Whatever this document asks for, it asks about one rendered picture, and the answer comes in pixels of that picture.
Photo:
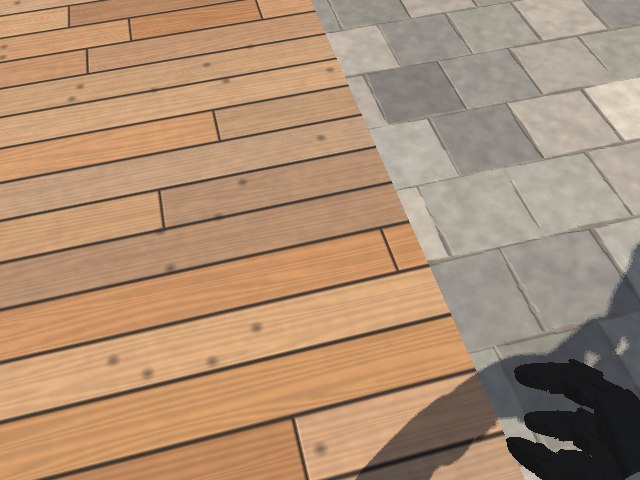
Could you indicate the robot right hand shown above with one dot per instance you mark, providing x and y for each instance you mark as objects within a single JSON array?
[{"x": 611, "y": 435}]

